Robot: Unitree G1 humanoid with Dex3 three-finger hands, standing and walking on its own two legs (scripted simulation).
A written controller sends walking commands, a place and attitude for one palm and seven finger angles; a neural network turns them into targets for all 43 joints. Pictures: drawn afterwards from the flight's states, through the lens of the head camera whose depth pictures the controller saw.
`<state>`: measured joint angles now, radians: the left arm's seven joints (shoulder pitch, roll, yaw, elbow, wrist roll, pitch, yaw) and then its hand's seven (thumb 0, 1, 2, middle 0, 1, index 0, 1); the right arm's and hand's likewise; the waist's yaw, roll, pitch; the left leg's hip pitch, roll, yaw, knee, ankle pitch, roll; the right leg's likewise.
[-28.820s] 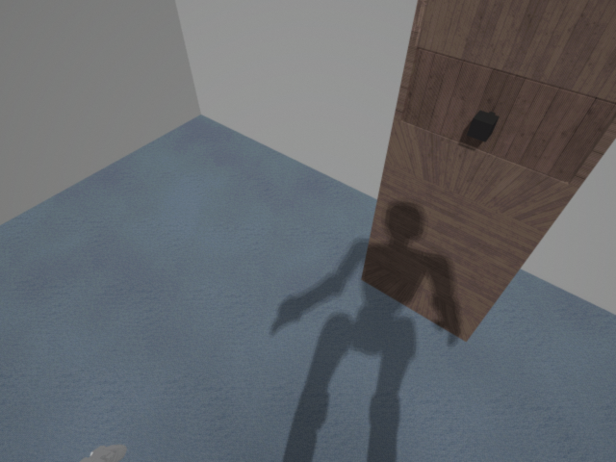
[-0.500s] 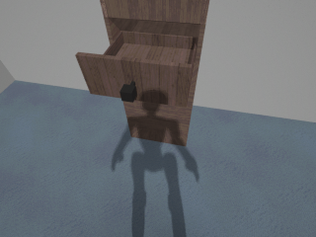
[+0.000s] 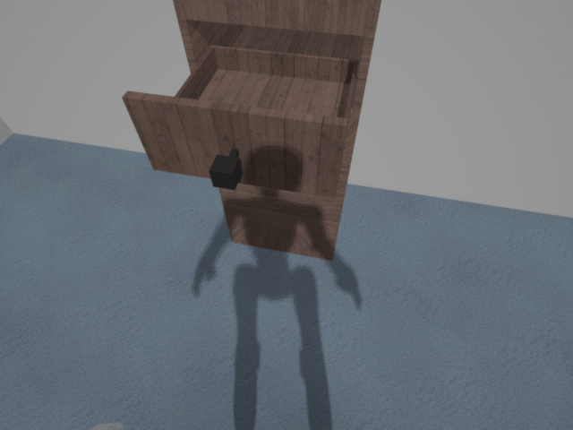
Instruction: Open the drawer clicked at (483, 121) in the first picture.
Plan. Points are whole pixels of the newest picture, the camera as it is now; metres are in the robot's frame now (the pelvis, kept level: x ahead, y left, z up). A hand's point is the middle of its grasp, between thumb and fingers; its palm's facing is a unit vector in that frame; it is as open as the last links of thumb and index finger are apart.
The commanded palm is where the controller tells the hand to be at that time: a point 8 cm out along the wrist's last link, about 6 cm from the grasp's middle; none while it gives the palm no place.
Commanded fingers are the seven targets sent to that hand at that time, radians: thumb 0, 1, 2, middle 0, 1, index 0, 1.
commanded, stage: look to check the result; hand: left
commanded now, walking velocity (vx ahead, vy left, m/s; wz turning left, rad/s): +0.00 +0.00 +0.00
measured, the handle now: (229, 164) +0.53 +0.13 +0.04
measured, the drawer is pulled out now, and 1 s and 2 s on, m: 0.30 0.30 0.30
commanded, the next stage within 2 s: stand and wait in 0.20 s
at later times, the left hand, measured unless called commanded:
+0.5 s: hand out of the picture +0.11 +0.25 -0.16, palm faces -0.03 -0.94 -0.34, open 7.4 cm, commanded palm none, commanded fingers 0.00 0.90 0.90 -0.20 -0.30 -0.20 -0.30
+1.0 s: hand out of the picture +0.10 +0.25 -0.16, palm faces -0.04 -0.94 -0.34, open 7.4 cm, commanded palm none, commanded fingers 0.00 0.90 0.90 -0.20 -0.30 -0.20 -0.30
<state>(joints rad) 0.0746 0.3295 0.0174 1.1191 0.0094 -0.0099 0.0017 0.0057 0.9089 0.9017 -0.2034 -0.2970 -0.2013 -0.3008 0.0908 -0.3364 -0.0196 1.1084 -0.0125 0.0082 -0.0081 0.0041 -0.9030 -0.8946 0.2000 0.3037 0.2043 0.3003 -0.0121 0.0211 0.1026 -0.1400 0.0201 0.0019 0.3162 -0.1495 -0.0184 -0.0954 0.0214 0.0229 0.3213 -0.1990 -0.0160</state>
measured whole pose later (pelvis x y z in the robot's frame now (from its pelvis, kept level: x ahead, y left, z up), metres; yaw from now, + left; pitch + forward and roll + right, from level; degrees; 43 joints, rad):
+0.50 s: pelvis +0.02 +0.00 +0.00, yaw +0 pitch -1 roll +0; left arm 0.07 0.33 0.02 1.11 0.01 -0.01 0.00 0.01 0.91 0.90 -0.20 -0.30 -0.20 -0.30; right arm 0.09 -0.33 -0.02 1.10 -0.01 0.00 -0.01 0.00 -0.90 -0.89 0.20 0.30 0.21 0.30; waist -0.01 0.00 0.09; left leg -0.11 0.02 0.01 0.31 -0.18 -0.01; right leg -0.06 0.02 0.03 0.30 -0.22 -0.01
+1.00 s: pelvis +0.02 +0.00 +0.00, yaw +0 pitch -2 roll +0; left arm 0.08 0.33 0.01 1.11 0.01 -0.01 0.00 0.01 0.91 0.90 -0.20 -0.30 -0.20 -0.30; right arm 0.10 -0.33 -0.02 1.11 -0.01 0.01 -0.01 0.00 -0.90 -0.89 0.20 0.30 0.21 0.30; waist -0.01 0.00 0.10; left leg -0.11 0.02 0.01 0.30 -0.17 -0.02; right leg -0.06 0.02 0.03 0.30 -0.21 -0.01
